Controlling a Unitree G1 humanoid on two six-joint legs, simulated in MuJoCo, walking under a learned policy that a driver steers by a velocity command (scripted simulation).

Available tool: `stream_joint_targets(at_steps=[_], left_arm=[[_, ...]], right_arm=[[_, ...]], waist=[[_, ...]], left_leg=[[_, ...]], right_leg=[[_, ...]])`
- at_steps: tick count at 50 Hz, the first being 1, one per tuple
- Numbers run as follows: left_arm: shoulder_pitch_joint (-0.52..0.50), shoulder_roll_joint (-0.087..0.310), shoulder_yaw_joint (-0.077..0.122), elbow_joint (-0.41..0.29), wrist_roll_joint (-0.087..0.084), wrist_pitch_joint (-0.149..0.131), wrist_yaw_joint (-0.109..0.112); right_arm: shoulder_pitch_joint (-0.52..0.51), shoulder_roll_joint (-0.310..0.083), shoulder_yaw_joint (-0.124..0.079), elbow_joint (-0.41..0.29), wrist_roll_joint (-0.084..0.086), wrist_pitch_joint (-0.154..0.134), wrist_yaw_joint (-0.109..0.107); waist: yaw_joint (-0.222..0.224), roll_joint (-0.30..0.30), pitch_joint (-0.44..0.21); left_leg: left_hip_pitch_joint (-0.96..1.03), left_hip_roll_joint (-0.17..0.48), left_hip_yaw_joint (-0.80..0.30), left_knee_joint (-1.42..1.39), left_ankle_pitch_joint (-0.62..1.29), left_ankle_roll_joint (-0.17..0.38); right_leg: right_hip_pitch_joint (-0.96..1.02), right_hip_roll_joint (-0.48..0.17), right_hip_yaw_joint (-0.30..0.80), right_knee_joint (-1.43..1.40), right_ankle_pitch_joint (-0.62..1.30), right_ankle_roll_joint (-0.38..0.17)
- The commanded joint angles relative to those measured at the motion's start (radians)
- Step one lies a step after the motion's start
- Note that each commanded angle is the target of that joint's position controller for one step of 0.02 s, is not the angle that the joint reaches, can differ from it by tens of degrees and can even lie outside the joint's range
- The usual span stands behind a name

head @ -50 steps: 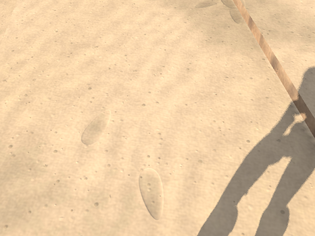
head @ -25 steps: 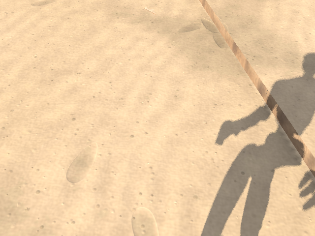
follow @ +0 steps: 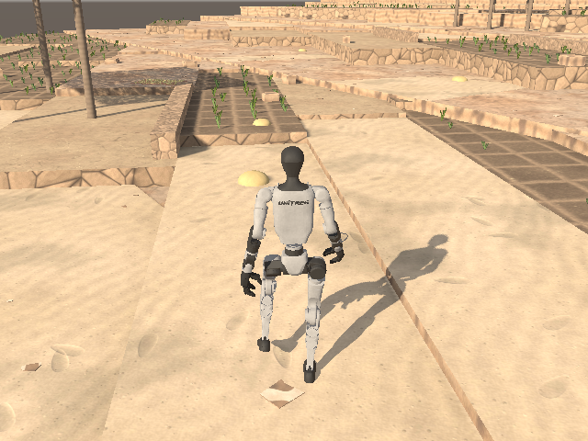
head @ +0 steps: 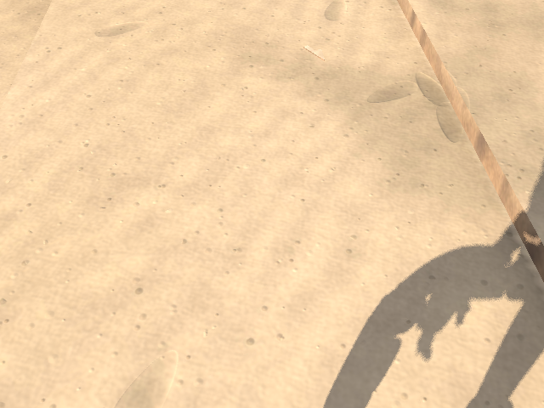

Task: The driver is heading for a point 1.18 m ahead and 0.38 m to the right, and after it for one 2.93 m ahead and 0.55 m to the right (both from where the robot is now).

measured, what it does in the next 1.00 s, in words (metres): walks ahead, turning right: left foot, then right foot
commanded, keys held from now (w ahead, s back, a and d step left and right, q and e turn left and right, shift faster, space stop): w+shift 0.12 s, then w+e+shift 0.88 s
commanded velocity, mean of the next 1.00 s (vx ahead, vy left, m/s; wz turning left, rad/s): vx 1.00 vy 0.00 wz -0.65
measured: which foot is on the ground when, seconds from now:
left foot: up 0.00-0.22, down 0.24-0.76, up 0.78-1.00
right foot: down 0.00-0.26, up 0.28-0.74, down 0.76-1.00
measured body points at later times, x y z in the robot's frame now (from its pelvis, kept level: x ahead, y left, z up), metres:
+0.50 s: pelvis +0.45 +0.04 +0.00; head +0.45 +0.03 +0.45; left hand +0.66 +0.28 -0.10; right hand +0.37 -0.23 -0.14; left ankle +0.44 +0.15 -0.74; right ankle +0.49 -0.12 -0.63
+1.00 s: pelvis +0.84 -0.14 +0.00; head +0.84 -0.16 +0.45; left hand +0.99 +0.07 -0.12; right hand +0.92 -0.47 -0.04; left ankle +1.09 -0.03 -0.65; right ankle +0.79 -0.14 -0.74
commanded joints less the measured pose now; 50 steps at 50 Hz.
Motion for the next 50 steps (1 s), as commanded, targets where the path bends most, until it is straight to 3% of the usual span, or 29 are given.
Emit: stream_joint_targets(at_steps=[1, 4, 8, 10, 11, 12, 13, 14, 15, 16, 17, 18, 19, 21, 23, 27, 32, 34, 36, 37, 38, 39, 40, 41, 42, 43, 44, 46, 50], left_arm=[[-0.132, 0.088, 0.002, -0.098, -0.003, -0.036, 0.019], [-0.022, 0.123, 0.002, -0.082, -0.022, -0.038, 0.038], [0.062, 0.152, 0.006, -0.062, -0.025, -0.004, 0.052], [0.045, 0.19, 0.018, -0.07, -0.001, 0.018, 0.055], [0.023, 0.213, 0.024, -0.074, 0.021, 0.031, 0.053], [-0.027, 0.216, 0.021, -0.089, 0.037, 0.042, 0.049], [-0.012, 0.118, -0.006, -0.136, 0.059, 0.03, 0.047], [0.189, -0.074, -0.049, -0.127, -0.023, -0.003, 0.026], [0.083, 0.069, -0.018, -0.135, -0.078, -0.016, 0.037], [-0.075, 0.12, -0.001, -0.182, -0.09, -0.015, 0.046], [-0.152, 0.106, -0.003, -0.21, -0.069, -0.01, 0.053], [-0.172, 0.097, 0.007, -0.219, -0.046, 0.0, 0.052], [-0.125, 0.072, 0.011, -0.217, -0.049, 0.021, 0.042], [-0.116, 0.044, 0.019, -0.224, -0.061, 0.063, 0.035], [-0.163, 0.03, 0.018, -0.257, -0.049, 0.089, 0.034], [-0.27, 0.062, 0.023, -0.308, -0.036, 0.09, 0.025], [-0.43, 0.081, 0.022, -0.383, -0.033, 0.063, -0.03], [-0.392, 0.126, 0.043, -0.392, -0.045, 0.059, -0.04], [-0.141, 0.215, 0.088, -0.354, -0.059, 0.084, -0.032], [0.105, 0.306, 0.134, -0.287, -0.052, 0.1, -0.017], [0.212, 0.322, 0.147, -0.235, -0.061, 0.113, 0.007], [0.095, 0.307, 0.113, -0.248, -0.025, 0.099, -0.007], [0.036, 0.233, 0.084, -0.301, 0.007, 0.063, -0.017], [0.045, 0.175, 0.077, -0.308, 0.002, 0.036, -0.022], [-0.003, 0.169, 0.073, -0.31, -0.003, 0.017, -0.029], [-0.073, 0.163, 0.067, -0.326, -0.009, 0.005, -0.031], [-0.135, 0.175, 0.07, -0.345, -0.009, 0.002, -0.018], [-0.172, 0.157, 0.061, -0.359, -0.015, 0.005, 0.009], [-0.099, 0.13, 0.053, -0.335, -0.033, 0.023, 0.058]], right_arm=[[-0.01, -0.033, 0.004, -0.056, -0.025, 0.0, -0.001], [-0.163, -0.016, 0.013, -0.1, -0.009, -0.023, 0.021], [-0.297, -0.039, 0.005, -0.166, 0.007, -0.038, 0.057], [-0.193, -0.104, -0.023, -0.163, 0.01, -0.038, 0.055], [-0.05, -0.155, -0.047, -0.137, 0.023, -0.035, 0.046], [0.183, -0.199, -0.069, -0.086, 0.033, -0.025, 0.029], [0.392, -0.304, -0.09, -0.044, 0.013, -0.008, 0.004], [0.425, -0.311, -0.094, -0.014, -0.025, -0.019, 0.024], [0.379, -0.184, -0.071, -0.016, -0.035, -0.026, 0.028], [0.312, -0.13, -0.06, -0.013, -0.029, -0.03, 0.026], [0.239, -0.125, -0.058, -0.003, -0.034, -0.035, 0.031], [0.183, -0.095, -0.054, 0.009, -0.045, -0.042, 0.033], [0.147, -0.062, -0.047, 0.025, -0.054, -0.044, 0.033], [0.094, -0.025, -0.043, 0.044, -0.03, -0.037, 0.036], [0.082, -0.058, -0.053, 0.054, -0.026, -0.038, 0.034], [0.095, -0.1, -0.059, 0.047, -0.049, -0.033, 0.01], [0.163, -0.187, -0.07, 0.042, -0.04, -0.01, -0.018], [0.164, -0.241, -0.081, 0.026, -0.037, 0.011, -0.03], [0.097, -0.296, -0.097, -0.006, -0.019, 0.035, -0.03], [0.033, -0.295, -0.099, -0.035, -0.006, 0.033, -0.02], [-0.023, -0.193, -0.074, -0.039, 0.003, 0.016, -0.004], [0.076, 0.025, -0.016, -0.101, -0.02, -0.037, 0.015], [0.089, -0.006, -0.003, -0.189, 0.012, -0.086, 0.024], [-0.037, -0.108, -0.024, -0.203, 0.035, -0.107, 0.022], [-0.06, -0.11, -0.029, -0.214, 0.034, -0.106, 0.015], [-0.035, -0.094, -0.027, -0.197, 0.008, -0.09, 0.007], [-0.001, -0.093, -0.031, -0.191, -0.011, -0.072, 0.006], [0.008, -0.115, -0.044, -0.19, -0.022, -0.039, -0.002], [-0.243, -0.04, -0.025, -0.287, -0.047, -0.032, -0.012]], waist=[[-0.074, -0.052, 0.173], [-0.008, -0.025, 0.171], [0.016, -0.05, 0.21], [-0.065, -0.12, 0.112], [-0.148, -0.162, 0.01], [-0.281, -0.186, -0.12], [-0.305, -0.031, -0.323], [-0.165, 0.415, -0.544], [-0.203, 0.284, -0.421], [-0.209, 0.174, -0.24], [-0.174, -0.007, -0.136], [-0.125, -0.028, -0.079], [-0.075, 0.007, -0.053], [-0.04, 0.036, 0.023], [-0.028, 0.03, 0.1], [-0.032, -0.018, 0.176], [-0.068, -0.066, 0.211], [-0.023, -0.003, 0.134], [0.136, 0.108, -0.001], [0.248, 0.096, -0.111], [0.286, -0.075, -0.05], [0.054, -0.438, -0.02], [0.008, -0.414, -0.213], [0.044, -0.2, -0.118], [-0.015, -0.011, -0.037], [-0.068, 0.091, 0.0], [-0.107, 0.091, 0.023], [-0.126, 0.055, 0.061], [-0.013, -0.035, 0.115]], left_leg=[[0.0, 0.032, 0.019, -0.201, 0.219, -0.039], [0.123, -0.022, 0.083, -0.493, 0.426, -0.036], [0.111, -0.083, 0.078, -0.724, 0.354, -0.027], [0.23, -0.146, 0.083, -0.722, 0.219, -0.01], [0.379, -0.175, 0.088, -0.689, 0.14, 0.012], [0.685, -0.156, 0.082, -0.643, 0.086, 0.027], [1.067, 0.084, -0.197, -0.566, -0.108, 0.039], [1.353, 0.278, -0.776, -0.859, -0.651, 0.201], [1.257, 0.243, -0.801, -0.997, -0.733, 0.124], [1.122, 0.225, -0.6, -0.97, -0.571, 0.076], [0.941, 0.202, -0.451, -0.977, -0.346, 0.063], [0.796, 0.169, -0.335, -0.986, -0.212, 0.062], [0.703, 0.146, -0.239, -1.002, -0.158, 0.053], [0.62, 0.106, -0.061, -1.045, -0.082, 0.028], [0.563, 0.11, 0.047, -1.079, 0.006, 0.026], [0.577, 0.062, 0.222, -1.121, 0.111, 0.025], [0.793, 0.077, 0.357, -1.085, 0.423, -0.032], [0.854, 0.078, 0.385, -0.955, 0.945, -0.045], [0.838, 0.112, 0.37, -0.636, 1.319, -0.017], [0.696, 0.094, 0.324, -0.346, 1.242, -0.008], [0.469, -0.076, 0.315, 0.117, 0.449, -0.056], [0.097, -0.244, 0.136, 0.469, -0.443, -0.072], [-0.086, -0.26, -0.073, 0.508, -0.408, -0.026], [-0.11, -0.207, -0.091, 0.417, -0.308, 0.013], [-0.086, -0.169, -0.088, 0.301, -0.224, 0.018], [-0.001, -0.128, -0.099, 0.224, -0.174, 0.0], [0.071, -0.104, -0.112, 0.151, -0.14, -0.032], [0.142, -0.071, -0.094, -0.001, -0.125, -0.086], [0.236, -0.125, -0.002, -0.441, 0.168, -0.15]], right_leg=[[-0.242, -0.227, 0.184, -0.281, 0.092, -0.16], [-0.17, -0.221, 0.123, -0.325, 0.157, -0.131], [0.114, -0.299, 0.135, -0.281, 0.327, -0.119], [0.244, -0.33, 0.164, -0.119, 0.723, -0.1], [0.267, -0.325, 0.166, 0.049, 0.906, -0.091], [0.117, -0.284, 0.141, 0.327, 0.898, -0.062], [-0.174, -0.207, 0.136, 0.708, 0.552, -0.045], [-0.5, -0.037, 0.221, 1.071, -0.165, -0.009], [-0.592, -0.101, 0.269, 1.145, -0.143, -0.04], [-0.665, -0.137, 0.228, 1.157, -0.092, -0.041], [-0.637, -0.187, 0.214, 1.112, -0.04, -0.035], [-0.583, -0.232, 0.219, 1.046, 0.009, -0.035], [-0.515, -0.266, 0.23, 1.021, 0.03, -0.032], [-0.514, -0.295, 0.206, 0.986, 0.018, -0.03], [-0.58, -0.312, 0.191, 0.966, 0.069, -0.019], [-0.665, -0.28, 0.139, 0.78, 0.286, -0.005], [-0.661, -0.221, -0.015, 0.476, 0.388, -0.057], [-0.489, -0.124, -0.129, 0.459, 0.326, -0.079], [-0.192, -0.054, -0.144, 0.512, 0.152, -0.119], [0.134, -0.039, -0.079, 0.462, 0.119, -0.159], [0.281, -0.074, 0.052, 0.327, 0.119, -0.201], [0.385, -0.146, 0.427, 0.279, 0.159, -0.3], [0.468, -0.316, 0.921, -0.02, -0.289, -0.427], [0.374, -0.331, 0.967, -0.148, -0.39, -0.356], [0.221, -0.323, 0.922, -0.155, -0.389, -0.315], [0.062, -0.292, 0.847, -0.127, -0.337, -0.294], [-0.065, -0.243, 0.774, -0.122, -0.282, -0.29], [-0.193, -0.175, 0.624, -0.145, -0.159, -0.274], [-0.297, -0.058, 0.423, -0.112, 0.097, -0.215]])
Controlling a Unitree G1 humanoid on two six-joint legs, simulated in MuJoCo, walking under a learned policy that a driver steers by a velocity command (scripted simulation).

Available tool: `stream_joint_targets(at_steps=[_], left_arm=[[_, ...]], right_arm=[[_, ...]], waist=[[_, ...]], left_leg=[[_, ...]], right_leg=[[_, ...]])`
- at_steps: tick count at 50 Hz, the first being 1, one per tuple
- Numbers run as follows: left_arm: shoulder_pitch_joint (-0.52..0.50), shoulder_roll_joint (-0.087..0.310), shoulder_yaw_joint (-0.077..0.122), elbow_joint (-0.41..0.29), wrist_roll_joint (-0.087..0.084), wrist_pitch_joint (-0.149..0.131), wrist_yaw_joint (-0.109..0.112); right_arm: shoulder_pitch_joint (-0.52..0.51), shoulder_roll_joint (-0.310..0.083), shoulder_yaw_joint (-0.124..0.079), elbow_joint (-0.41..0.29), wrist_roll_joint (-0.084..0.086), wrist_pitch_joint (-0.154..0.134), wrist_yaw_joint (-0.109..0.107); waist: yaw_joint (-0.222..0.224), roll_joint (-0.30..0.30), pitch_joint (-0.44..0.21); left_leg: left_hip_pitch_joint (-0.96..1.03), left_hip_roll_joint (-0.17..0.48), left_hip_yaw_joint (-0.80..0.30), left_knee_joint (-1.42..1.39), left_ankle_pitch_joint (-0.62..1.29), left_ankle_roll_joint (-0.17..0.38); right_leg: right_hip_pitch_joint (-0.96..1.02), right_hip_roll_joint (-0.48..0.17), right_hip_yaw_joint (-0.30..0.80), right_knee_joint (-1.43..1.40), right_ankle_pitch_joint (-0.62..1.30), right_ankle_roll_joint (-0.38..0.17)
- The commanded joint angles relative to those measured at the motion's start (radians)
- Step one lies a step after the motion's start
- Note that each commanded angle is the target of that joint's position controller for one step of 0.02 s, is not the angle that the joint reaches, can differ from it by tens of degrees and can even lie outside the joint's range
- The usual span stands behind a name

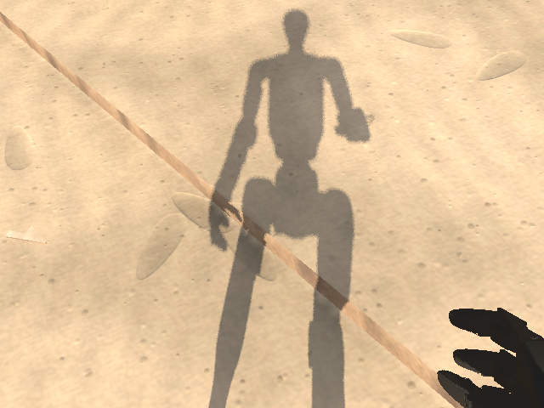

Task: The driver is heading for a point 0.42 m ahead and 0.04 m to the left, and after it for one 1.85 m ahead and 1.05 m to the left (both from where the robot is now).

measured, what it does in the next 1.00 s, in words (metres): walks ahead: left foot, then right foot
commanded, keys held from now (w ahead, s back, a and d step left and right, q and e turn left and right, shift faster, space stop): w+e+shift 0.20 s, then q+shift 0.80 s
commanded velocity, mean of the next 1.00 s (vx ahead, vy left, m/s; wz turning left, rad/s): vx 0.43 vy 0.00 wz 0.15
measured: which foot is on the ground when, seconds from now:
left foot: up 0.00-0.16, down 0.18-0.54, up 0.56-0.94, down 0.96-1.00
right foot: down 0.00-0.20, up 0.22-0.52, down 0.54-0.98, up 1.00-1.00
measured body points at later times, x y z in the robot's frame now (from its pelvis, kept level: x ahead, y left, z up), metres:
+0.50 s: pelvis +0.37 +0.04 +0.00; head +0.41 +0.01 +0.45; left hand +0.70 +0.16 -0.03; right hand +0.27 -0.23 -0.12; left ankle +0.37 +0.17 -0.74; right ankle +0.48 -0.10 -0.71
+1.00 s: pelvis +0.46 +0.05 -0.02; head +0.49 +0.08 +0.43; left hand +0.54 +0.37 -0.12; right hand +0.70 -0.19 -0.08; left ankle +0.46 +0.16 -0.74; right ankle +0.50 -0.10 -0.73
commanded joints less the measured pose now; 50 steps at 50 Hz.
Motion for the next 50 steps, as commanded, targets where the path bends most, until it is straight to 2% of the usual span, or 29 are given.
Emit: stream_joint_targets(at_steps=[1, 3, 6, 8, 9, 10, 11, 12, 13, 14, 15, 18, 20, 22, 23, 26, 27, 28, 29, 30, 31, 34, 37, 40, 43, 46, 48, 49, 50], left_arm=[[-0.109, 0.168, 0.044, -0.099, -0.011, -0.009, 0.034], [-0.082, 0.182, 0.053, -0.084, -0.017, -0.001, 0.031], [-0.079, 0.17, 0.061, -0.064, -0.03, 0.0, 0.04], [-0.123, 0.183, 0.071, -0.074, -0.017, 0.005, 0.041], [-0.183, 0.182, 0.064, -0.1, 0.007, 0.005, 0.028], [-0.211, 0.088, 0.027, -0.141, 0.045, 0.001, 0.014], [-0.001, 0.021, 0.0, -0.176, -0.035, -0.01, 0.012], [0.006, 0.107, 0.002, -0.117, -0.053, -0.003, 0.025], [-0.134, 0.149, 0.004, -0.126, -0.026, 0.003, 0.021], [-0.271, 0.154, 0.004, -0.163, 0.008, -0.002, 0.02], [-0.362, 0.157, 0.009, -0.199, 0.04, -0.013, 0.021], [-0.357, 0.099, -0.011, -0.22, 0.041, -0.025, 0.014], [-0.374, 0.078, -0.028, -0.217, 0.043, -0.039, 0.006], [-0.409, 0.103, -0.025, -0.209, 0.031, -0.038, -0.002], [-0.429, 0.127, -0.017, -0.213, 0.03, -0.031, -0.002], [-0.406, 0.177, 0.009, -0.201, 0.056, -0.008, 0.012], [-0.359, 0.202, 0.022, -0.196, 0.065, -0.005, 0.023], [-0.256, 0.263, 0.032, -0.192, 0.083, 0.003, 0.041], [-0.262, 0.23, 0.02, -0.193, 0.092, 0.023, 0.033], [-0.319, 0.213, 0.027, -0.198, 0.064, 0.039, 0.026], [-0.362, 0.17, 0.018, -0.203, 0.045, 0.046, 0.026], [-0.5, 0.167, 0.018, -0.2, 0.057, 0.052, 0.031], [-0.495, 0.167, 0.028, -0.169, 0.06, 0.042, 0.05], [-0.466, 0.19, 0.042, -0.146, 0.051, 0.046, 0.063], [-0.453, 0.239, 0.063, -0.137, 0.043, 0.054, 0.056], [-0.42, 0.269, 0.081, -0.114, 0.015, 0.049, 0.032], [-0.389, 0.235, 0.077, -0.09, -0.006, 0.05, 0.021], [-0.323, 0.198, 0.072, -0.068, 0.007, 0.055, 0.015], [-0.323, 0.162, 0.057, -0.126, 0.052, 0.06, 0.014]], right_arm=[[-0.117, -0.037, -0.021, -0.093, -0.003, 0.001, -0.004], [-0.156, -0.05, -0.034, -0.121, 0.025, -0.005, 0.005], [-0.149, -0.119, -0.069, -0.136, 0.057, -0.017, 0.01], [-0.003, -0.185, -0.106, -0.11, 0.064, -0.031, 0.005], [0.211, -0.213, -0.123, -0.075, 0.065, -0.029, -0.003], [0.478, -0.257, -0.125, -0.035, 0.052, -0.011, -0.017], [0.479, -0.321, -0.127, 0.004, -0.01, -0.021, 0.012], [0.422, -0.203, -0.109, -0.013, -0.013, -0.013, 0.021], [0.39, -0.113, -0.088, -0.001, -0.013, 0.003, 0.016], [0.34, -0.117, -0.08, 0.016, -0.018, 0.014, 0.02], [0.308, -0.125, -0.076, 0.032, -0.014, 0.014, 0.025], [0.29, -0.095, -0.049, 0.086, 0.019, 0.007, 0.031], [0.274, -0.181, -0.075, 0.089, 0.032, 0.024, 0.014], [0.281, -0.253, -0.099, 0.087, 0.044, 0.047, -0.003], [0.286, -0.259, -0.102, 0.084, 0.05, 0.055, -0.009], [0.277, -0.2, -0.092, 0.064, 0.055, 0.071, -0.021], [0.28, -0.155, -0.081, 0.051, 0.05, 0.073, -0.02], [0.317, -0.086, -0.058, 0.026, 0.035, 0.075, -0.017], [0.531, -0.082, -0.049, 0.048, 0.042, 0.083, -0.014], [0.551, -0.162, -0.065, 0.06, 0.048, 0.106, -0.016], [0.49, -0.187, -0.078, 0.056, 0.048, 0.13, -0.026], [0.456, -0.18, -0.093, 0.047, 0.032, 0.193, -0.047], [0.39, -0.129, -0.085, 0.003, 0.027, 0.2, -0.042], [0.309, -0.098, -0.068, -0.035, 0.024, 0.195, -0.014], [0.268, -0.117, -0.068, -0.055, 0.03, 0.202, 0.015], [0.241, -0.145, -0.081, -0.078, 0.034, 0.22, 0.029], [0.287, -0.161, -0.098, -0.062, 0.032, 0.224, 0.022], [0.343, -0.246, -0.127, -0.048, 0.03, 0.215, 0.006], [0.348, -0.405, -0.157, -0.08, 0.018, 0.207, -0.008]], waist=[[-0.023, -0.055, 0.051], [0.016, -0.099, 0.019], [0.005, -0.155, 0.004], [-0.091, -0.175, -0.08], [-0.213, -0.185, -0.219], [-0.302, -0.087, -0.42], [-0.132, 0.548, -0.533], [-0.159, 0.418, -0.403], [-0.19, 0.222, -0.245], [-0.176, 0.018, -0.121], [-0.151, -0.032, -0.081], [-0.069, 0.023, -0.068], [-0.064, 0.038, -0.112], [-0.064, 0.065, -0.15], [-0.058, 0.069, -0.152], [-0.015, 0.063, -0.147], [0.005, 0.025, -0.159], [0.018, -0.156, -0.258], [-0.072, -0.295, -0.407], [-0.082, -0.246, -0.372], [-0.079, -0.197, -0.265], [-0.135, -0.175, -0.11], [-0.133, -0.155, -0.108], [-0.11, -0.14, -0.147], [-0.099, -0.158, -0.151], [-0.096, -0.168, -0.14], [-0.124, -0.12, -0.143], [-0.126, 0.06, -0.122], [-0.085, 0.412, -0.114]], left_leg=[[0.183, -0.086, 0.134, -0.313, 0.22, -0.044], [0.274, -0.133, 0.142, -0.437, 0.266, -0.054], [0.288, -0.126, 0.077, -0.541, 0.228, -0.045], [0.423, -0.13, 0.099, -0.548, 0.15, -0.004], [0.667, -0.079, 0.088, -0.492, 0.115, 0.031], [1.05, 0.097, -0.092, -0.382, -0.11, 0.067], [1.246, 0.343, -0.784, -0.679, -0.417, 0.279], [1.175, 0.306, -0.827, -0.723, -0.531, 0.28], [1.027, 0.243, -0.595, -0.701, -0.305, 0.257], [0.824, 0.186, -0.419, -0.692, 0.067, 0.246], [0.702, 0.157, -0.308, -0.667, 0.39, 0.251], [0.567, 0.089, -0.166, -0.673, 0.736, 0.238], [0.484, 0.063, -0.12, -0.689, 0.786, 0.252], [0.421, 0.04, -0.098, -0.699, 0.648, 0.226], [0.408, 0.037, -0.112, -0.69, 0.55, 0.201], [0.319, -0.027, -0.127, -0.564, 0.325, 0.101], [0.249, -0.09, -0.096, -0.428, 0.228, 0.061], [0.102, -0.162, -0.007, -0.115, -0.228, 0.006], [0.04, -0.15, 0.016, 0.107, -0.616, -0.013], [-0.003, -0.088, 0.066, 0.232, -0.544, -0.045], [-0.06, -0.056, 0.1, 0.292, -0.472, -0.063], [0.019, -0.016, 0.128, 0.36, -0.309, -0.1], [0.04, 0.008, 0.145, 0.261, -0.202, -0.104], [0.091, 0.037, 0.158, 0.071, -0.127, -0.088], [0.209, 0.017, 0.216, -0.088, -0.105, -0.054], [0.282, -0.01, 0.263, -0.247, -0.13, -0.002], [0.424, -0.066, 0.281, -0.444, -0.003, 0.051], [0.562, -0.016, 0.139, -0.557, 0.342, 0.11], [0.745, 0.241, -0.274, -0.556, 0.703, 0.283]], right_leg=[[-0.263, -0.129, 0.215, -0.21, 0.12, -0.091], [-0.249, -0.139, 0.251, -0.189, 0.078, -0.066], [-0.079, -0.179, 0.34, -0.091, 0.093, -0.04], [0.016, -0.186, 0.348, 0.085, 0.388, -0.007], [-0.032, -0.161, 0.299, 0.314, 0.507, 0.03], [-0.254, -0.131, 0.225, 0.677, 0.25, 0.051], [-0.577, -0.025, 0.134, 0.976, -0.27, 0.101], [-0.678, -0.129, 0.121, 1.058, -0.207, 0.11], [-0.678, -0.149, 0.079, 1.074, -0.161, 0.124], [-0.619, -0.157, 0.044, 1.034, -0.154, 0.139], [-0.579, -0.174, 0.032, 0.961, -0.176, 0.143], [-0.497, -0.222, -0.022, 0.64, -0.209, 0.163], [-0.346, -0.185, -0.072, 0.393, -0.06, 0.183], [-0.183, -0.132, -0.078, 0.236, 0.156, 0.186], [-0.132, -0.125, -0.055, 0.174, 0.233, 0.18], [0.068, -0.149, -0.026, 0.023, 0.409, 0.149], [0.164, -0.208, -0.008, -0.016, 0.501, 0.121], [0.343, -0.47, 0.186, 0.012, 0.897, 0.026], [0.385, -0.703, 0.37, 0.062, 1.063, -0.116], [0.296, -0.681, 0.392, -0.004, 0.798, -0.139], [0.218, -0.597, 0.308, -0.056, 0.53, -0.107], [-0.084, -0.49, 0.098, -0.175, 0.302, -0.064], [-0.095, -0.475, -0.037, -0.186, 0.368, -0.065], [-0.035, -0.501, -0.108, -0.153, 0.412, -0.063], [-0.048, -0.526, -0.176, -0.128, 0.395, -0.032], [-0.009, -0.555, -0.208, -0.064, 0.378, 0.021], [-0.046, -0.505, -0.273, 0.075, 0.268, 0.109], [-0.184, -0.405, -0.351, 0.296, 0.067, 0.185], [-0.571, -0.253, -0.362, 0.668, -0.419, 0.287]])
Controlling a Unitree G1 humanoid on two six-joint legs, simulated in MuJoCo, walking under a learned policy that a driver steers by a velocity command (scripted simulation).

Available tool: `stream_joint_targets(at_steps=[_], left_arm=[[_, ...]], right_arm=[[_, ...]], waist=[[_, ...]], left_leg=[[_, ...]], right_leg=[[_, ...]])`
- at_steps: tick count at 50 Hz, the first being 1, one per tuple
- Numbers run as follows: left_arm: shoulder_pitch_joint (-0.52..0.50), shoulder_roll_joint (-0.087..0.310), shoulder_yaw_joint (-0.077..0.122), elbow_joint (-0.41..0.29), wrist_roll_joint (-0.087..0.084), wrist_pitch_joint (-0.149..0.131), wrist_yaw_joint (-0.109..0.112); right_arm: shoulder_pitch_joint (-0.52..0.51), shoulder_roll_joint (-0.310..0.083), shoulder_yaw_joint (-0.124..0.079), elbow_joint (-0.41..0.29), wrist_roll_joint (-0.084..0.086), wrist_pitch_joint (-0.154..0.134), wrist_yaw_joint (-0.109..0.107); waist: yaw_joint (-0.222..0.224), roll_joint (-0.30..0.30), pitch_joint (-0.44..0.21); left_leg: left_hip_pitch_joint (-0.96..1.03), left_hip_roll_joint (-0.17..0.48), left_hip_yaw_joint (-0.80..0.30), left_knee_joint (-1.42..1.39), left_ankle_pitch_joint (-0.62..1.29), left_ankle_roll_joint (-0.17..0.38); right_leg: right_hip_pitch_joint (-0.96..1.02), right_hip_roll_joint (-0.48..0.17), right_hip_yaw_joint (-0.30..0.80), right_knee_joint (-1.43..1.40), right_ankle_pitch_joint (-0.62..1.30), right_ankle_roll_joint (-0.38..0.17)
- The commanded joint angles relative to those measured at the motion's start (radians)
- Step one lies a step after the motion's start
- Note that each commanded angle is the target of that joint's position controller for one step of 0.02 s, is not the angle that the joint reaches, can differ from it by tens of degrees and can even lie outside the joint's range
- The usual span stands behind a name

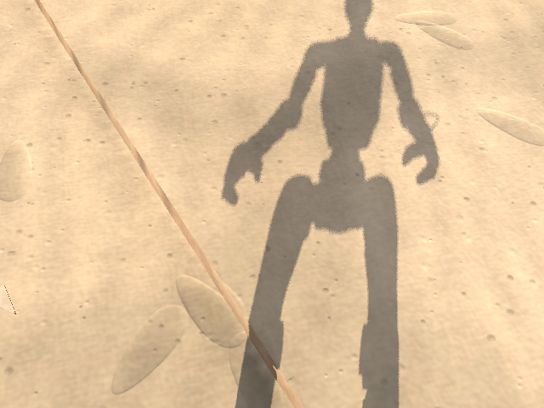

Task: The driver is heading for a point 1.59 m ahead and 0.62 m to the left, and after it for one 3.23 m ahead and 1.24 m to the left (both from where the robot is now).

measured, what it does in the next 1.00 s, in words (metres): steps to the left, turning left: right foot, then left foot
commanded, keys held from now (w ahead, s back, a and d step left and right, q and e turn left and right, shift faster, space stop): q+shift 0.72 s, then w+q+shift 0.02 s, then w+e+shift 0.26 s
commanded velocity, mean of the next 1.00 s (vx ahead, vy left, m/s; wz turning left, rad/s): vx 0.13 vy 0.00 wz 0.77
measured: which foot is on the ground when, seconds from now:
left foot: down 0.00-0.40, up 0.42-0.82, down 0.84-1.00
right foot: up 0.00-0.38, down 0.40-0.82, up 0.84-1.00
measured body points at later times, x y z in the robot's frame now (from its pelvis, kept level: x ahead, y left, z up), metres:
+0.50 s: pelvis +0.04 -0.01 +0.02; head +0.08 -0.01 +0.46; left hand +0.04 +0.32 -0.07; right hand +0.33 -0.19 -0.06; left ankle -0.02 +0.10 -0.66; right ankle +0.11 -0.11 -0.72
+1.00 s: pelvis +0.05 +0.10 +0.02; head +0.04 +0.13 +0.47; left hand -0.06 +0.38 -0.10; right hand +0.29 -0.05 -0.07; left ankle -0.06 +0.11 -0.72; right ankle +0.20 +0.00 -0.62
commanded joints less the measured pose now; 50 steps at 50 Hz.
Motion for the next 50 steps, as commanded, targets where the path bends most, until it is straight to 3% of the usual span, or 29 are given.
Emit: stream_joint_targets(at_steps=[1, 2, 3, 4, 5, 7, 11, 16, 18, 19, 20, 21, 22, 23, 25, 28, 30, 33, 36, 38, 39, 40, 41, 42, 43, 44, 45, 47, 50], left_arm=[[-0.072, 0.083, 0.018, -0.116, 0.032, -0.011, 0.003], [-0.122, 0.102, 0.024, -0.125, 0.004, -0.008, 0.014], [-0.117, 0.092, 0.022, -0.123, 0.001, -0.009, 0.027], [-0.096, 0.103, 0.025, -0.111, 0.012, -0.006, 0.037], [-0.076, 0.109, 0.029, -0.104, 0.02, -0.006, 0.038], [-0.042, 0.092, 0.025, -0.081, 0.017, -0.011, 0.029], [-0.072, 0.048, 0.003, -0.072, 0.006, -0.018, 0.014], [-0.064, 0.082, 0.015, -0.064, -0.004, -0.027, -0.005], [-0.025, 0.101, 0.025, -0.055, -0.008, -0.035, -0.009], [0.011, 0.115, 0.034, -0.043, -0.006, -0.038, -0.009], [0.039, 0.168, 0.049, -0.043, 0.006, -0.033, -0.002], [0.003, 0.226, 0.058, -0.046, 0.029, -0.018, 0.007], [-0.022, 0.176, 0.048, -0.069, 0.05, -0.025, 0.01], [-0.074, 0.12, 0.032, -0.093, 0.04, -0.025, 0.021], [-0.117, 0.081, 0.019, -0.109, 0.014, -0.013, 0.043], [-0.048, 0.102, 0.018, -0.095, 0.019, 0.001, 0.056], [0.003, 0.124, 0.026, -0.085, 0.026, 0.008, 0.053], [-0.003, 0.159, 0.039, -0.084, 0.023, 0.014, 0.039], [-0.039, 0.179, 0.048, -0.087, 0.012, 0.013, 0.019], [0.01, 0.193, 0.055, -0.066, -0.018, -0.002, 0.003], [0.005, 0.188, 0.051, -0.057, -0.036, -0.008, -0.003], [-0.014, 0.158, 0.038, -0.049, -0.046, -0.011, -0.008], [-0.005, 0.082, 0.013, -0.039, -0.03, -0.015, -0.017], [-0.049, -0.023, -0.03, -0.059, 0.003, -0.028, -0.038], [-0.093, 0.001, -0.021, -0.124, -0.022, -0.054, -0.041], [-0.193, 0.096, -0.002, -0.144, -0.059, -0.073, -0.04], [-0.167, 0.104, 0.003, -0.135, -0.072, -0.08, -0.044], [-0.06, 0.101, 0.005, -0.07, -0.046, -0.079, -0.048], [-0.003, 0.072, 0.005, -0.026, -0.049, -0.059, -0.052]], right_arm=[[0.149, -0.29, -0.08, -0.082, -0.053, -0.044, -0.005], [0.138, -0.264, -0.068, -0.069, -0.058, -0.068, 0.006], [0.085, -0.24, -0.064, -0.062, -0.029, -0.076, -0.003], [0.029, -0.198, -0.051, -0.074, -0.004, -0.07, -0.014], [-0.022, -0.178, -0.041, -0.09, -0.003, -0.062, -0.023], [-0.041, -0.161, -0.035, -0.105, -0.013, -0.055, -0.037], [-0.015, -0.186, -0.051, -0.101, 0.001, -0.048, -0.051], [-0.029, -0.192, -0.06, -0.107, 0.006, -0.035, -0.04], [-0.049, -0.186, -0.06, -0.11, 0.014, -0.031, -0.038], [-0.064, -0.172, -0.055, -0.113, 0.019, -0.029, -0.038], [-0.027, -0.119, -0.038, -0.113, 0.014, -0.027, -0.035], [0.022, -0.076, -0.025, -0.128, 0.017, -0.028, -0.031], [0.042, -0.168, -0.051, -0.117, 0.0, -0.041, -0.025], [0.051, -0.216, -0.068, -0.093, 0.004, -0.04, -0.019], [0.061, -0.186, -0.065, -0.064, 0.002, -0.026, -0.019], [0.008, -0.113, -0.035, -0.089, 0.016, -0.02, -0.009], [-0.035, -0.094, -0.026, -0.11, 0.014, -0.021, -0.007], [-0.039, -0.073, -0.017, -0.118, 0.006, -0.021, 0.002], [-0.007, -0.083, -0.025, -0.1, 0.009, -0.012, 0.009], [-0.009, -0.078, -0.024, -0.096, 0.014, -0.008, 0.014], [0.037, -0.068, -0.025, -0.078, 0.016, -0.013, 0.019], [0.137, -0.057, -0.026, -0.026, 0.018, -0.022, 0.019], [0.279, -0.068, -0.034, 0.049, 0.02, -0.035, 0.012], [0.425, -0.133, -0.048, 0.091, 0.007, -0.054, -0.001], [0.366, -0.263, -0.062, 0.037, -0.007, -0.091, -0.002], [0.35, -0.195, -0.047, 0.034, -0.009, -0.128, 0.005], [0.298, -0.154, -0.027, 0.046, -0.015, -0.151, 0.004], [0.203, -0.087, -0.004, 0.042, -0.012, -0.165, 0.0], [0.211, -0.062, 0.001, 0.057, -0.033, -0.185, -0.013]], waist=[[-0.105, 0.323, -0.251], [-0.097, 0.214, -0.215], [-0.05, 0.14, -0.153], [-0.019, 0.126, -0.13], [0.009, 0.146, -0.133], [0.024, 0.147, -0.169], [0.001, 0.141, -0.187], [-0.01, 0.199, -0.159], [0.009, 0.216, -0.157], [0.029, 0.2, -0.16], [0.012, 0.091, -0.201], [-0.052, -0.217, -0.163], [-0.045, -0.234, -0.142], [-0.053, -0.174, -0.122], [-0.046, -0.112, -0.087], [0.007, -0.114, -0.064], [0.044, -0.133, -0.084], [0.047, -0.146, -0.109], [0.025, -0.162, -0.111], [0.033, -0.163, -0.127], [-0.002, -0.158, -0.123], [-0.055, -0.13, -0.12], [-0.105, -0.026, -0.13], [-0.171, 0.253, -0.112], [-0.136, 0.371, -0.086], [-0.18, 0.221, -0.034], [-0.13, 0.223, 0.027], [-0.07, 0.184, 0.038], [-0.052, 0.136, 0.036]], left_leg=[[0.392, 0.339, -0.615, -0.275, 0.746, 0.351], [0.353, 0.291, -0.522, -0.299, 0.608, 0.31], [0.307, 0.232, -0.461, -0.306, 0.483, 0.248], [0.272, 0.207, -0.43, -0.3, 0.442, 0.213], [0.219, 0.177, -0.402, -0.299, 0.443, 0.198], [0.202, 0.137, -0.385, -0.291, 0.457, 0.189], [0.21, 0.108, -0.449, -0.267, 0.372, 0.186], [0.156, 0.072, -0.574, -0.267, 0.264, 0.169], [0.141, 0.043, -0.609, -0.242, 0.243, 0.146], [0.101, 0.008, -0.593, -0.203, 0.198, 0.118], [0.005, -0.053, -0.528, -0.076, -0.019, 0.074], [-0.197, -0.208, -0.294, 0.131, -0.282, 0.015], [-0.245, -0.137, -0.261, 0.369, -0.266, -0.03], [-0.247, -0.092, -0.23, 0.464, -0.194, -0.049], [-0.279, -0.062, -0.189, 0.568, -0.07, -0.076], [-0.328, -0.01, -0.1, 0.521, -0.016, -0.105], [-0.34, 0.023, -0.08, 0.444, -0.022, -0.121], [-0.252, 0.051, -0.051, 0.307, -0.021, -0.117], [-0.1, 0.033, 0.013, 0.168, 0.005, -0.088], [-0.007, 0.015, 0.032, 0.084, -0.038, -0.045], [0.081, -0.003, 0.041, -0.001, -0.045, -0.013], [0.233, -0.037, 0.069, -0.095, -0.023, 0.021], [0.436, -0.073, 0.071, -0.145, -0.055, 0.049], [0.613, 0.126, -0.258, -0.293, -0.205, 0.111], [0.6, 0.364, -0.721, -0.455, -0.48, 0.283], [0.53, 0.383, -0.733, -0.526, -0.578, 0.298], [0.499, 0.362, -0.636, -0.52, -0.497, 0.258], [0.431, 0.277, -0.387, -0.503, -0.265, 0.166], [0.407, 0.214, -0.135, -0.531, 0.004, 0.081]], right_leg=[[-0.438, 0.164, 0.234, 0.618, -0.316, 0.041], [-0.444, 0.156, 0.288, 0.634, -0.224, 0.005], [-0.459, 0.142, 0.31, 0.552, -0.111, -0.021], [-0.443, 0.131, 0.319, 0.495, -0.043, -0.024], [-0.388, 0.141, 0.32, 0.46, 0.01, -0.023], [-0.321, 0.181, 0.32, 0.378, 0.068, -0.015], [-0.245, 0.238, 0.349, 0.116, 0.093, 0.004], [-0.113, 0.267, 0.374, -0.078, 0.078, -0.013], [-0.014, 0.256, 0.373, -0.216, 0.12, -0.03], [0.083, 0.226, 0.365, -0.327, 0.216, -0.045], [0.225, 0.062, 0.481, -0.379, 0.23, -0.103], [0.279, -0.131, 0.72, -0.434, 0.328, -0.241], [0.214, -0.226, 0.808, -0.451, 0.348, -0.327], [0.182, -0.187, 0.695, -0.437, 0.321, -0.315], [0.174, -0.078, 0.517, -0.421, 0.255, -0.25], [0.228, -0.061, 0.376, -0.433, 0.371, -0.264], [0.3, -0.092, 0.342, -0.433, 0.419, -0.284], [0.302, -0.119, 0.259, -0.424, 0.456, -0.279], [0.235, -0.127, 0.166, -0.401, 0.461, -0.244], [0.195, -0.145, 0.188, -0.43, 0.131, -0.227], [0.141, -0.142, 0.199, -0.426, -0.034, -0.214], [0.041, -0.118, 0.18, -0.383, -0.171, -0.196], [-0.096, -0.064, 0.124, -0.25, -0.259, -0.164], [-0.349, 0.034, 0.037, 0.186, -0.267, -0.087], [-0.671, 0.133, 0.152, 0.435, -0.235, -0.075], [-0.728, 0.078, 0.273, 0.523, -0.125, -0.112], [-0.76, 0.063, 0.31, 0.515, 0.005, -0.139], [-0.671, 0.056, 0.368, 0.464, 0.184, -0.129], [-0.618, 0.099, 0.384, 0.443, 0.375, -0.095]])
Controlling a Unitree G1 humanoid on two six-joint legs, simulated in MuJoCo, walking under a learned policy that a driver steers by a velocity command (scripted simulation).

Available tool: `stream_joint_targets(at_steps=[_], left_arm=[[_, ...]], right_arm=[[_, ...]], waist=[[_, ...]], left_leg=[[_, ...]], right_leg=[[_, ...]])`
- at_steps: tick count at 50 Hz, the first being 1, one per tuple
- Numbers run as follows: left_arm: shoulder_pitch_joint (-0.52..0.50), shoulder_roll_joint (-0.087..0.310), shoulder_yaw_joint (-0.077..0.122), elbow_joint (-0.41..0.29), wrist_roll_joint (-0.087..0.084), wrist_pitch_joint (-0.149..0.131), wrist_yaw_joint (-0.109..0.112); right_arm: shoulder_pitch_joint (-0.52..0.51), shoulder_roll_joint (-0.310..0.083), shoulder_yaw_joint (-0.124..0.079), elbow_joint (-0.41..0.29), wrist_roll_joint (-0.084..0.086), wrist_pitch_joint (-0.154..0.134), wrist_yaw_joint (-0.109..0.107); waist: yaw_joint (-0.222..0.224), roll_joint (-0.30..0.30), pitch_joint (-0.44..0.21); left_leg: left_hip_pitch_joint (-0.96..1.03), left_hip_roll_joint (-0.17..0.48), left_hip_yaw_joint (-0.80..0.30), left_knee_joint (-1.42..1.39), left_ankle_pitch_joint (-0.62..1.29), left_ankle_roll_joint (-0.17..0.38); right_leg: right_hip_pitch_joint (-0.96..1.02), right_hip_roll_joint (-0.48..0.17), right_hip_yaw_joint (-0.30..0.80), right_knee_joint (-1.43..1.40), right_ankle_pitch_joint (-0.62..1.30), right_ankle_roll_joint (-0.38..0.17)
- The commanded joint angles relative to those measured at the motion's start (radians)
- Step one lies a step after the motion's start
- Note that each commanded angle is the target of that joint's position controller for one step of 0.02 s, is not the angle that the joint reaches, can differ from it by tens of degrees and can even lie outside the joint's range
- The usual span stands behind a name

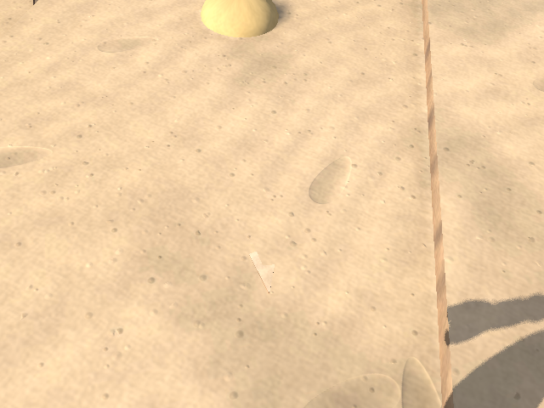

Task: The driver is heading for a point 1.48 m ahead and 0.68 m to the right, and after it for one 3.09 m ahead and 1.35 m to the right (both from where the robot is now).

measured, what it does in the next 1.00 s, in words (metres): walks ahead, turning right: right foot, then left foot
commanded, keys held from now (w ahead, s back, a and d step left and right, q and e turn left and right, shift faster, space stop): w+e+shift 0.96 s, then w+shift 0.04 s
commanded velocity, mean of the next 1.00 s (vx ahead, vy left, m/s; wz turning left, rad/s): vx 0.92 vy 0.00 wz -0.83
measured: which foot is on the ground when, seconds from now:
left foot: down 0.00-0.32, up 0.34-0.70, down 0.72-1.00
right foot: up 0.00-0.30, down 0.32-0.74, up 0.76-1.00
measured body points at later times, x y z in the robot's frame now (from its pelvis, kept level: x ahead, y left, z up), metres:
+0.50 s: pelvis +0.34 -0.05 -0.01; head +0.36 -0.05 +0.44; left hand +0.48 +0.19 -0.14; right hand +0.45 -0.35 -0.07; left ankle +0.42 +0.13 -0.64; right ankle +0.33 -0.09 -0.74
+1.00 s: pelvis +0.73 -0.19 -0.01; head +0.72 -0.21 +0.44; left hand +1.07 -0.21 -0.06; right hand +0.48 -0.36 -0.13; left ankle +0.78 -0.03 -0.74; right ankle +0.70 -0.33 -0.64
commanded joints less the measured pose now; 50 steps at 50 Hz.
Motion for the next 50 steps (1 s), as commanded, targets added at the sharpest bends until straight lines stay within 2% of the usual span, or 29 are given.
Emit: stream_joint_targets(at_steps=[1, 8, 11, 13, 14, 15, 16, 17, 18, 19, 20, 21, 22, 24, 27, 29, 33, 34, 36, 37, 38, 39, 40, 41, 42, 43, 45, 47, 50], left_arm=[[-0.104, 0.069, 0.014, -0.071, 0.0, -0.009, -0.002], [-0.211, 0.017, -0.015, -0.111, 0.001, -0.021, -0.036], [-0.249, 0.018, -0.02, -0.151, -0.007, -0.031, -0.056], [-0.168, 0.057, -0.008, -0.166, -0.022, -0.019, -0.053], [-0.031, 0.102, 0.01, -0.148, -0.023, -0.004, -0.048], [0.201, 0.191, 0.048, -0.096, -0.017, 0.013, -0.034], [0.396, 0.227, 0.072, -0.052, -0.006, 0.031, -0.008], [0.358, 0.266, 0.071, -0.043, 0.015, 0.042, 0.007], [0.238, 0.2, 0.037, -0.107, 0.039, 0.011, 0.005], [0.268, 0.13, 0.028, -0.125, 0.043, -0.008, 0.007], [0.227, 0.114, 0.02, -0.121, 0.046, -0.026, 0.002], [0.15, 0.096, 0.015, -0.143, 0.039, -0.037, 0.0], [0.079, 0.112, 0.018, -0.167, 0.044, -0.038, 0.01], [0.029, 0.097, 0.01, -0.18, 0.038, -0.036, 0.028], [0.041, 0.1, 0.009, -0.169, 0.018, -0.033, 0.058], [0.09, 0.121, 0.017, -0.144, 0.008, -0.021, 0.068], [0.144, 0.103, 0.021, -0.114, -0.009, -0.011, 0.074], [0.14, 0.099, 0.022, -0.112, -0.007, -0.007, 0.073], [0.078, 0.082, 0.011, -0.137, 0.03, -0.003, 0.054], [0.096, -0.038, -0.03, -0.172, 0.07, -0.007, 0.042], [0.258, -0.079, -0.056, -0.228, -0.024, -0.023, 0.037], [0.207, 0.024, -0.044, -0.185, -0.043, -0.01, 0.051], [0.081, 0.091, -0.029, -0.198, -0.014, -0.002, 0.048], [-0.01, 0.091, -0.026, -0.214, 0.016, 0.004, 0.046], [-0.055, 0.08, -0.022, -0.241, 0.028, 0.004, 0.04], [-0.058, 0.066, -0.02, -0.248, 0.018, 0.015, 0.031], [-0.051, 0.026, -0.029, -0.26, -0.003, 0.037, 0.025], [-0.071, 0.004, -0.04, -0.278, 0.006, 0.048, 0.019], [-0.11, 0.005, -0.048, -0.292, 0.017, 0.042, 0.012]], right_arm=[[-0.006, -0.132, -0.041, -0.044, -0.014, -0.042, -0.014], [0.041, -0.132, -0.036, 0.041, -0.012, -0.05, -0.031], [0.051, -0.185, -0.043, 0.063, -0.013, -0.02, -0.05], [0.041, -0.244, -0.057, 0.067, -0.015, 0.007, -0.075], [-0.005, -0.271, -0.065, 0.058, -0.012, 0.016, -0.08], [-0.067, -0.286, -0.069, 0.037, -0.011, 0.015, -0.072], [-0.144, -0.253, -0.058, 0.02, 0.005, -0.007, -0.052], [-0.125, -0.024, 0.006, -0.023, -0.013, -0.061, -0.023], [-0.072, -0.017, 0.031, -0.098, 0.041, -0.117, -0.006], [-0.23, -0.129, 0.013, -0.13, 0.062, -0.145, 0.0], [-0.233, -0.129, 0.008, -0.149, 0.065, -0.146, 0.001], [-0.202, -0.118, 0.01, -0.119, 0.031, -0.13, -0.008], [-0.16, -0.121, 0.005, -0.108, 0.012, -0.113, -0.009], [-0.151, -0.15, -0.005, -0.099, -0.001, -0.08, -0.015], [-0.332, -0.096, 0.015, -0.168, -0.031, -0.07, -0.02], [-0.429, -0.053, 0.024, -0.197, -0.012, -0.072, -0.015], [-0.46, -0.129, -0.017, -0.213, 0.047, -0.079, -0.012], [-0.428, -0.153, -0.031, -0.206, 0.052, -0.084, -0.011], [-0.088, -0.221, -0.078, -0.143, 0.058, -0.089, -0.019], [0.136, -0.282, -0.086, -0.109, 0.041, -0.076, -0.031], [0.11, -0.344, -0.092, -0.081, -0.008, -0.079, -0.001], [0.013, -0.227, -0.075, -0.124, -0.006, -0.069, -0.002], [-0.016, -0.167, -0.062, -0.118, 0.003, -0.057, -0.012], [-0.023, -0.163, -0.059, -0.096, -0.007, -0.048, -0.013], [-0.052, -0.153, -0.055, -0.074, -0.016, -0.046, -0.015], [-0.076, -0.126, -0.046, -0.055, -0.018, -0.047, -0.016], [-0.09, -0.085, -0.035, -0.018, 0.003, -0.05, -0.011], [-0.107, -0.107, -0.041, 0.006, 0.01, -0.051, -0.013], [-0.115, -0.148, -0.045, 0.028, -0.004, -0.054, -0.018]], waist=[[-0.029, 0.148, 0.103], [-0.053, 0.1, 0.2], [-0.034, 0.145, 0.17], [0.043, 0.222, 0.086], [0.127, 0.254, 0.018], [0.238, 0.242, -0.089], [0.338, 0.117, -0.128], [0.198, -0.28, -0.094], [0.114, -0.221, -0.264], [0.168, -0.03, -0.15], [0.074, 0.114, -0.027], [0.018, 0.183, 0.015], [-0.032, 0.155, 0.062], [-0.063, 0.109, 0.12], [-0.002, 0.058, 0.166], [0.063, 0.011, 0.125], [0.086, -0.066, 0.056], [0.063, -0.083, 0.036], [-0.135, -0.088, -0.174], [-0.184, 0.089, -0.361], [-0.046, 0.642, -0.459], [-0.08, 0.449, -0.295], [-0.113, 0.282, -0.16], [-0.114, 0.085, -0.071], [-0.086, 0.079, -0.007], [-0.058, 0.104, 0.03], [-0.028, 0.147, 0.057], [-0.004, 0.125, 0.098], [0.012, 0.092, 0.138]], left_leg=[[0.116, 0.231, -0.122, -0.296, 0.075, 0.048], [0.117, 0.189, 0.129, -0.366, 0.41, -0.036], [0.212, 0.204, 0.178, -0.232, 1.059, -0.066], [0.298, 0.235, 0.187, -0.033, 1.523, -0.065], [0.274, 0.254, 0.178, 0.131, 1.661, -0.052], [0.164, 0.247, 0.149, 0.382, 1.658, -0.03], [-0.097, 0.142, 0.14, 0.775, 1.137, -0.03], [-0.569, -0.082, 0.027, 1.259, -0.21, -0.06], [-0.805, -0.106, -0.244, 1.366, -0.196, -0.028], [-0.798, -0.053, -0.273, 1.242, -0.094, 0.02], [-0.768, -0.013, -0.268, 1.093, -0.024, 0.03], [-0.689, 0.031, -0.273, 1.001, 0.007, 0.019], [-0.619, 0.047, -0.281, 0.935, 0.026, -0.008], [-0.552, 0.082, -0.248, 0.795, 0.042, -0.054], [-0.394, 0.052, -0.154, 0.469, 0.264, -0.114], [-0.247, -0.008, -0.115, 0.261, 0.42, -0.133], [-0.233, -0.024, -0.213, 0.07, 0.401, -0.136], [-0.212, -0.021, -0.214, 0.058, 0.351, -0.119], [0.158, 0.028, -0.208, 0.13, 0.24, -0.051], [0.5, 0.214, -0.426, 0.177, -0.02, -0.007], [0.66, 0.444, -1.102, -0.119, -0.483, 0.166], [0.552, 0.407, -1.058, -0.165, -0.637, 0.141], [0.43, 0.362, -0.841, -0.143, -0.447, 0.107], [0.297, 0.316, -0.662, -0.128, -0.197, 0.087], [0.193, 0.286, -0.555, -0.13, -0.044, 0.093], [0.118, 0.259, -0.458, -0.148, 0.026, 0.083], [0.066, 0.249, -0.345, -0.179, 0.101, 0.083], [0.034, 0.262, -0.249, -0.215, 0.193, 0.092], [-0.013, 0.244, -0.106, -0.272, 0.28, 0.094]], right_leg=[[-0.279, -0.012, 0.087, -0.022, 0.194, 0.02], [-0.164, 0.022, -0.092, -0.329, 0.346, -0.023], [-0.053, 0.093, -0.226, -0.426, 0.235, -0.079], [0.064, 0.152, -0.285, -0.418, 0.115, -0.114], [0.217, 0.165, -0.279, -0.392, 0.051, -0.139], [0.504, 0.175, -0.223, -0.395, 0.0, -0.182], [0.823, 0.142, -0.095, -0.523, 0.035, -0.228], [1.049, -0.008, 0.222, -0.501, -0.046, -0.346], [1.096, -0.178, 0.799, -0.775, -0.585, -0.502], [0.976, -0.178, 0.823, -0.931, -0.622, -0.418], [0.797, -0.173, 0.771, -0.963, -0.553, -0.381], [0.651, -0.129, 0.687, -0.961, -0.475, -0.36], [0.51, -0.074, 0.618, -0.966, -0.424, -0.359], [0.342, -0.005, 0.482, -0.992, -0.313, -0.331], [0.122, 0.102, 0.297, -0.977, -0.118, -0.28], [0.088, 0.134, 0.263, -0.939, -0.108, -0.228], [0.37, 0.078, 0.395, -0.805, -0.145, -0.174], [0.435, 0.055, 0.417, -0.744, -0.063, -0.159], [0.408, 0.088, 0.352, -0.36, 0.201, -0.081], [0.208, 0.133, 0.258, 0.022, -0.134, -0.058], [-0.124, 0.174, 0.175, 0.309, -0.393, -0.033], [-0.221, 0.069, 0.135, 0.388, -0.273, -0.022], [-0.238, 0.046, 0.086, 0.383, -0.205, -0.018], [-0.196, 0.007, 0.066, 0.343, -0.18, -0.018], [-0.17, -0.028, 0.072, 0.28, -0.146, -0.019], [-0.13, -0.058, 0.074, 0.25, -0.146, -0.021], [-0.136, -0.088, 0.059, 0.236, -0.163, -0.023], [-0.186, -0.104, 0.052, 0.21, -0.111, -0.01], [-0.162, -0.095, 0.037, 0.084, 0.02, 0.011]])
